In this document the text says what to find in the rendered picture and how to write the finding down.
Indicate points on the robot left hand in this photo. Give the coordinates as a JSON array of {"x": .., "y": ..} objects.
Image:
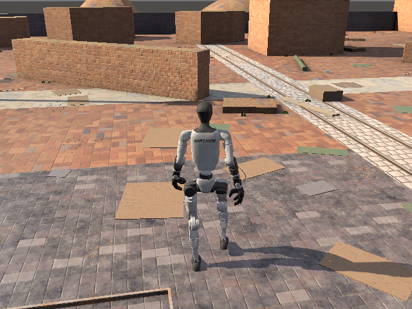
[{"x": 180, "y": 180}]

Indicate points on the robot left forearm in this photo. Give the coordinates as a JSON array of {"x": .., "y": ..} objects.
[{"x": 176, "y": 170}]

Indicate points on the robot left upper arm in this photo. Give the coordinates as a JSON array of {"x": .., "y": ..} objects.
[{"x": 182, "y": 146}]

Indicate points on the robot right forearm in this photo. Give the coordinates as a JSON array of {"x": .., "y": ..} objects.
[{"x": 235, "y": 175}]

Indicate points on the robot right upper arm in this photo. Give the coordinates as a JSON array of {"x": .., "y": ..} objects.
[{"x": 228, "y": 147}]

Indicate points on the robot left thigh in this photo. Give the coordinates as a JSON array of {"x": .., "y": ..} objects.
[{"x": 190, "y": 191}]

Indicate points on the left robot shin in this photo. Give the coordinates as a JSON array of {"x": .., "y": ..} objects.
[{"x": 194, "y": 241}]

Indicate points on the robot right hand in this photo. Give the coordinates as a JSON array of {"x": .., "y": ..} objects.
[{"x": 239, "y": 196}]

